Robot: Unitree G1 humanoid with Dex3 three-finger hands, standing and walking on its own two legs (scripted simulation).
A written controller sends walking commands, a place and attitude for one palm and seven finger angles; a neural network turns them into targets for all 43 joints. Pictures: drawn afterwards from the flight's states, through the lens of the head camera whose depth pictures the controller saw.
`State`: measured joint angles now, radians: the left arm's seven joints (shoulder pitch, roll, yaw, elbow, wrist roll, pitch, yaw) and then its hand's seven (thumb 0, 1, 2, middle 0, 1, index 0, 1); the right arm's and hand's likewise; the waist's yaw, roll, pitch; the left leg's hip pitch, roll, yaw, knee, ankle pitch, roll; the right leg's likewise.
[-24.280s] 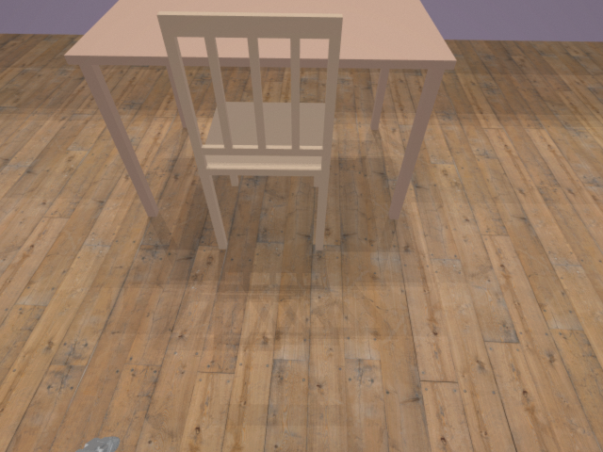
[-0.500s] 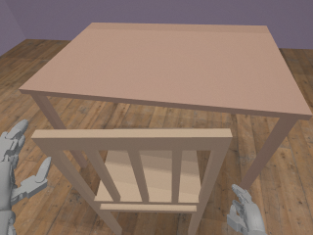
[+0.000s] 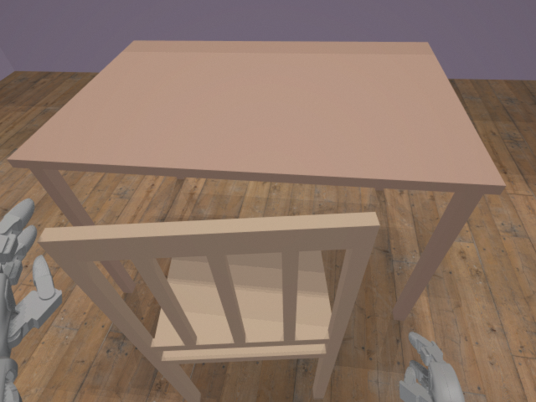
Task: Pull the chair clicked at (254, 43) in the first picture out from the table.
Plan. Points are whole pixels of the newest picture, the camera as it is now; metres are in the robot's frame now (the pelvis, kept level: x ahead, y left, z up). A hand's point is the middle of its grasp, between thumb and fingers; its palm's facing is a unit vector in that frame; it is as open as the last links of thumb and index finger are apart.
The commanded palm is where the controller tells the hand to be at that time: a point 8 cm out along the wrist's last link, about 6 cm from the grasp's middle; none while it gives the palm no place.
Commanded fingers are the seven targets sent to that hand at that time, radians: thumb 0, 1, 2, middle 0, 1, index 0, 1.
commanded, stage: step back with the hand held close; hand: left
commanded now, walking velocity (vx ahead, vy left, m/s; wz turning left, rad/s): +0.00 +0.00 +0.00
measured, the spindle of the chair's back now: (230, 303) +0.30 +0.12 -0.07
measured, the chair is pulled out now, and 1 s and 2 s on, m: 0.15 0.15 0.15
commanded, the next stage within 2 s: stop stepping back and stand still in 1.90 s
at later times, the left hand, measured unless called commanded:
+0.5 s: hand (31, 309) +0.16 +0.28 +0.15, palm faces +0.39 -0.76 -0.52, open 7.4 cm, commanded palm +0.11 +0.32 +0.18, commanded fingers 0.00 0.90 0.90 -0.20 -0.30 -0.20 -0.30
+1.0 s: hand out of the picture +0.13 +0.29 +0.16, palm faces +0.43 -0.76 -0.49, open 7.4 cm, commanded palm +0.06 +0.33 +0.18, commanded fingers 0.00 0.90 0.90 -0.20 -0.30 -0.20 -0.30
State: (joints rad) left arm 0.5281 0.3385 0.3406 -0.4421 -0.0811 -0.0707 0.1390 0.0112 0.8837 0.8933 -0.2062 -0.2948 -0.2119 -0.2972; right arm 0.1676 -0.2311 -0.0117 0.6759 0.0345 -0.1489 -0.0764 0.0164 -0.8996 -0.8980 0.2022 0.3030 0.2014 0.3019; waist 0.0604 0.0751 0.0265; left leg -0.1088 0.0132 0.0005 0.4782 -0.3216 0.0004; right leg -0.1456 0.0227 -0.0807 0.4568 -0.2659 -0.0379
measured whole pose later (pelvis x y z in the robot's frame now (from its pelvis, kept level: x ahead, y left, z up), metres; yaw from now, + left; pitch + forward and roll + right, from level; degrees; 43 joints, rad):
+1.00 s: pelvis -0.08 +0.03 -0.01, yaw +0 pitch +2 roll -1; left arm 0.59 0.41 0.43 -0.56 -0.05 -0.16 0.18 0.01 0.88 0.89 -0.22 -0.30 -0.21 -0.30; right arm 0.19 -0.23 0.00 0.59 0.03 -0.09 -0.08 0.01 -0.90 -0.90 0.20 0.30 0.20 0.30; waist 0.00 0.02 0.02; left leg -0.41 0.00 0.01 0.63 -0.27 0.04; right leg -0.42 0.00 -0.08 0.54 -0.17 -0.01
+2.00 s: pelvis -0.20 -0.01 -0.01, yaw -1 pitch +1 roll -2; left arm 0.59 0.44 0.45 -0.58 -0.07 -0.22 0.12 0.01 0.89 0.89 -0.22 -0.30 -0.21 -0.30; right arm 0.16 -0.20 -0.03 0.63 0.01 -0.17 -0.05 0.01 -0.90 -0.90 0.20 0.30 0.20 0.30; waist 0.00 0.02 0.07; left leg -0.46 0.06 -0.04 0.66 -0.30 -0.02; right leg -0.36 0.03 -0.05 0.57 -0.20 -0.02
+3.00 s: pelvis -0.27 +0.02 -0.01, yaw +4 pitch +0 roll +0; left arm 0.27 0.33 0.16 0.31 0.03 0.00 0.03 0.00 0.90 0.90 -0.20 -0.30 -0.20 -0.30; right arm 0.19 -0.28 -0.02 0.83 -0.02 -0.04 0.01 0.01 -0.90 -0.90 0.20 0.30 0.20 0.30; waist -0.02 0.05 -0.05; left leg -0.35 -0.03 -0.01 0.63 -0.28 0.03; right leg -0.36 -0.03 -0.03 0.60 -0.23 0.02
